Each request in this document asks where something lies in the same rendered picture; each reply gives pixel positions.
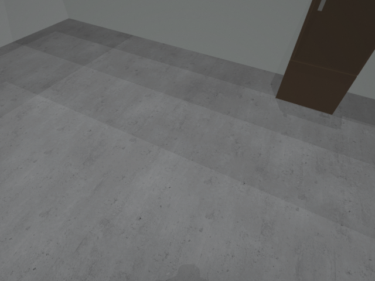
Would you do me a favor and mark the cupboard door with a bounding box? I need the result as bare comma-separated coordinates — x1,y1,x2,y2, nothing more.
294,0,375,73

